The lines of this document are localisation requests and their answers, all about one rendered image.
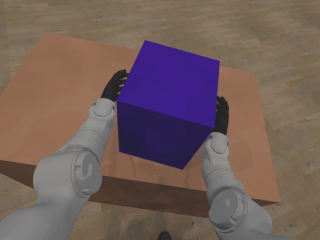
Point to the robot right upper arm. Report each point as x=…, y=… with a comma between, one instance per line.
x=237, y=217

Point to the robot left upper arm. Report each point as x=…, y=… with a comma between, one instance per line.
x=63, y=184

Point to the left robot hand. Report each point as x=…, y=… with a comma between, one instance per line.
x=113, y=86

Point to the left robot forearm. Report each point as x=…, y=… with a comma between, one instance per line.
x=95, y=132

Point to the carton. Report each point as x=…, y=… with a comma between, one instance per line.
x=167, y=106

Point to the right robot hand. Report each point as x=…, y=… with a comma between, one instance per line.
x=221, y=116

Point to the right robot forearm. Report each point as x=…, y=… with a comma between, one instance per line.
x=215, y=169

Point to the pedestal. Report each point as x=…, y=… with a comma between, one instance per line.
x=48, y=99

